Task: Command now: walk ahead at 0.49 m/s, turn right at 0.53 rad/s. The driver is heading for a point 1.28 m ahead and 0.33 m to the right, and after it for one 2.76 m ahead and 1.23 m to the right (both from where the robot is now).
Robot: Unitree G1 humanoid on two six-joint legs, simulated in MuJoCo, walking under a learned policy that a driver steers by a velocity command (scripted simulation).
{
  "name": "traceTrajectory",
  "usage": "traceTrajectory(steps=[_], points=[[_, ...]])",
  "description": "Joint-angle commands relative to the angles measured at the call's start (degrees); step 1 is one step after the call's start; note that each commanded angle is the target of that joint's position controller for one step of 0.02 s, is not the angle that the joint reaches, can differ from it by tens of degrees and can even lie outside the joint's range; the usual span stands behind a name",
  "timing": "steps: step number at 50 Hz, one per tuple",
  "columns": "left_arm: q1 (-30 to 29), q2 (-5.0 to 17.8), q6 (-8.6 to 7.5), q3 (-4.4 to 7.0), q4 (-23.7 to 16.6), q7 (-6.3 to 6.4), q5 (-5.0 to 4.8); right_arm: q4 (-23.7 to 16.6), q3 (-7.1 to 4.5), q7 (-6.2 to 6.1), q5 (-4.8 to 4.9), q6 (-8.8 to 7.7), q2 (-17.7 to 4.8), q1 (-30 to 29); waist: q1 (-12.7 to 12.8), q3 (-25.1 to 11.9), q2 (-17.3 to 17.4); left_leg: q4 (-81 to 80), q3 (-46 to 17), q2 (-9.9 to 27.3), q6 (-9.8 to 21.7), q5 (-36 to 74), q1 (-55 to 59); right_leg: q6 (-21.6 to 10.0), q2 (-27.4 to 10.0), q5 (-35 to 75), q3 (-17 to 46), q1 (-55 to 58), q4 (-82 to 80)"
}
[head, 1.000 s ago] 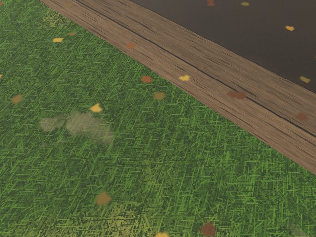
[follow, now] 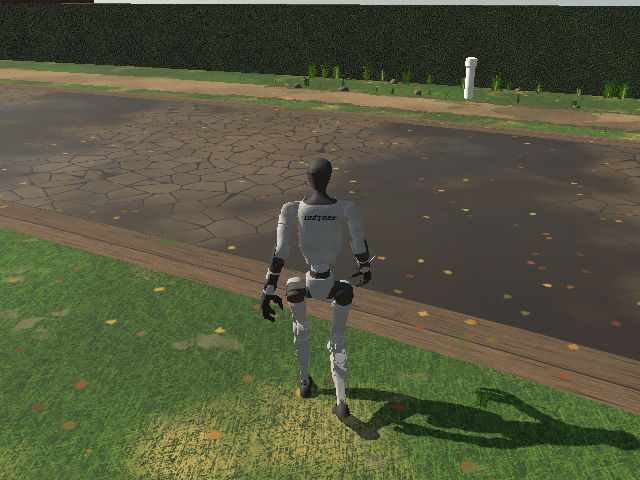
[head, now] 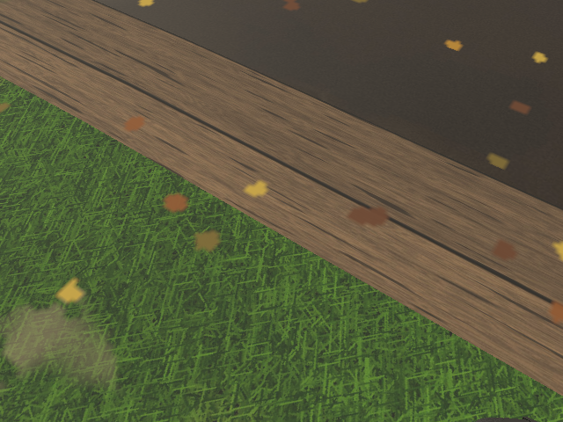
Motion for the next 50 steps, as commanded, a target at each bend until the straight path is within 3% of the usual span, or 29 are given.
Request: traceTrajectory(steps=[1,3,7,10,14,18,21,22,23,24,25,26,27,28,30,32,36,40,45,48,49,50], points=[[-0.8,5.6,0.28,1.43,-5.0,-0.76,1.03,0.1,-2.08,0.03,0.36,-0.61,-4.7,8.9,-4.7,-4.5,1.1,-22.5,-29.6,21.4,8.4,-15.7,20.3,0.0,-7.1,5.5,-0.5,-24.3,12.9],[-1.5,4.2,1.58,1.4,-5.5,-1.7,2.03,2.0,-1.82,-0.22,0.62,-1.7,-4.2,10.6,-3.0,-2.5,3.1,-24.4,-20.0,18.6,6.9,-6.3,14.4,0.7,-9.2,5.6,-1.1,-21.8,10.1],[-8.1,2.9,2.87,1.18,-8.9,-2.9,2.05,4.2,-2.07,0.26,1.23,-3.45,-4.9,14.1,-2.8,-1.6,3.8,-27.7,-10.4,18.5,7.0,1.9,14.5,1.6,-11.4,11.1,-2.2,-26.9,5.8],[-14.2,2.8,2.94,0.91,-11.4,-3.57,1.74,5.2,-2.16,0.43,0.84,-3.39,-5.5,16.0,-3.4,-0.5,3.5,-27.9,-3.8,17.1,6.1,6.3,16.3,2.6,-11.8,17.9,-3.3,-31.0,-0.9],[-22.3,1.9,2.46,0.11,-14.2,-4.53,1.5,6.2,-2.24,0.34,0.92,-3.2,-6.7,18.0,-5.2,0.3,4.0,-26.5,3.3,15.8,4.1,10.8,17.5,2.3,-10.9,25.8,-7.7,-27.4,-14.3],[-28.0,2.8,2.45,0.17,-16.7,-4.91,2.08,7.8,-2.66,-0.34,0.82,-2.05,-8.7,22.1,-7.3,1.5,4.5,-23.8,5.5,18.1,3.3,15.0,25.3,0.6,-9.3,19.4,-11.4,-26.4,-21.9],[-25.2,3.9,2.39,0.9,-16.5,-4.36,2.66,9.0,-3.07,-0.95,0.63,-0.52,-10.9,23.2,-5.5,-1.3,6.1,-12.5,8.6,19.1,2.2,38.0,30.6,-2.3,-4.6,9.4,-14.3,-20.0,-25.5],[-19.5,4.9,2.03,1.53,-14.9,-4.03,2.72,9.0,-3.21,-1.04,0.65,0.09,-11.6,23.0,-3.0,-4.7,6.1,-3.3,9.7,18.9,1.8,44.2,30.3,-3.7,-2.0,7.9,-14.7,-13.5,-27.4],[-9.3,6.8,1.44,2.68,-11.5,-3.32,3.13,8.4,-3.04,-1.01,0.81,0.53,-11.5,22.4,1.3,-10.6,3.7,10.3,11.2,17.5,0.4,40.5,25.0,-5.6,-0.2,9.8,-13.7,-0.4,-31.3],[-1.2,12.6,1.33,4.58,-10.0,-2.26,3.76,5.7,-2.14,-0.58,1.55,0.35,-8.2,23.3,3.9,-18.3,-4.0,29.2,11.3,15.1,-2.3,19.8,7.1,-10.1,-12.9,-0.8,4.4,18.2,-33.5],[-2.3,17.6,1.84,5.77,-11.1,-1.67,1.62,1.2,-1.93,0.52,1.47,-0.46,-5.9,20.6,1.5,-22.5,-14.2,46.8,4.8,3.2,-5.5,-22.0,-14.0,-16.7,-26.1,0.7,35.1,29.0,-42.3],[-1.0,16.3,2.55,5.51,-10.9,-1.15,1.2,-0.3,-2.63,0.67,1.06,-1.1,-9.8,13.1,4.0,-18.3,-4.9,48.0,-4.0,5.4,-5.1,-18.0,-20.8,-15.6,-24.9,10.3,30.9,27.5,-44.0],[-3.5,13.9,2.42,4.95,-10.0,-0.63,0.8,-0.9,-2.02,0.79,1.79,-1.8,-8.1,11.6,1.9,-11.7,-2.5,44.5,-4.8,8.0,-4.5,-12.3,-20.6,-14.3,-23.5,18.9,22.2,20.7,-43.4],[-6.3,11.1,2.04,4.24,-10.0,-0.55,0.56,0.2,-1.82,0.63,1.65,-2.02,-7.5,13.0,-1.2,-7.7,0.7,38.3,-5.1,9.8,-4.4,-9.8,-16.3,-11.9,-20.6,26.7,16.8,12.5,-44.1],[-10.2,8.6,1.1,3.32,-10.7,-0.51,0.12,0.8,-1.77,0.74,-0.4,-0.05,-6.9,15.3,-5.1,-6.3,0.6,33.2,-5.8,10.7,-5.3,-9.6,-9.4,-9.9,-15.9,32.2,11.0,4.3,-45.6],[-9.2,8.7,-0.03,3.2,-10.4,-0.82,-0.38,0.5,-1.79,1.19,-1.06,1.68,-6.2,15.4,-6.0,-6.3,0.1,30.7,-5.1,10.0,-6.4,-8.7,-8.3,-10.4,-14.1,34.9,9.5,1.6,-46.8],[-4.1,8.9,-0.75,3.0,-8.3,-0.96,-0.16,-1.9,-1.53,1.61,-0.67,2.32,-5.5,7.7,-3.9,-2.8,-1.1,21.0,-3.8,9.9,-7.1,1.0,-12.9,-8.7,-12.7,34.4,7.3,1.1,-50.1],[0.7,8.5,-1.2,2.51,-6.1,-0.71,-0.18,-3.8,-1.05,2.01,-0.24,1.92,-5.1,0.7,-1.1,-2.1,-2.3,11.2,-3.4,8.6,-5.9,9.2,-14.2,-6.0,-12.6,38.4,6.1,6.4,-49.6],[4.4,9.1,-1.22,2.01,-4.0,0.18,0.74,-6.6,-0.61,2.43,0.33,1.18,-5.5,-7.0,1.1,0.4,-2.7,2.2,-2.3,6.1,-3.1,8.9,-13.5,-5.6,-15.0,41.2,6.9,12.8,-48.3],[1.9,10.5,-1.31,2.04,-3.5,0.79,1.13,-5.5,-1.08,2.07,0.5,0.56,-6.6,-1.8,-2.5,-0.5,-3.3,-2.3,-1.7,3.1,-0.2,2.9,-3.6,-3.9,-15.8,54.1,5.5,13.5,-43.5],[1.2,11.1,-1.37,2.13,-3.3,0.78,1.34,-3.7,-1.62,1.49,0.63,0.33,-7.6,3.5,-4.7,-3.3,-3.6,-3.1,-0.9,0.9,0.8,0.3,3.3,-3.1,-15.1,62.1,4.8,13.4,-37.7],[0.3,11.3,-1.32,2.1,-3.1,0.55,1.37,-0.9,-2.22,0.77,0.56,-0.12,-8.5,12.3,-8.7,-8.0,-1.9,-6.4,-0.4,0.0,2.1,1.6,13.8,-2.2,-12.9,63.5,2.7,11.5,-27.3]])
Keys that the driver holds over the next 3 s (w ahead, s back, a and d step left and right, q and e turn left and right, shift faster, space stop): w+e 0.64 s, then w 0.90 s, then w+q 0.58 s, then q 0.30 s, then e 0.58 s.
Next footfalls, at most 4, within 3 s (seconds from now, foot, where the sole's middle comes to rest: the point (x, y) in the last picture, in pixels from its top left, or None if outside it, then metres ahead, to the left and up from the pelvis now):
0.46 right None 0.36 -0.17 -0.76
1.02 left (381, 311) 0.73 -0.17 -0.76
1.54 right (491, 265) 0.88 -0.47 -0.76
2.12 left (453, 175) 1.20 -0.41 -0.76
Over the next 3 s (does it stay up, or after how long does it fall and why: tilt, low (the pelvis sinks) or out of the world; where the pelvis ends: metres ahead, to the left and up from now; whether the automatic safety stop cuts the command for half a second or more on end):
stays up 1.23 -0.47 0.02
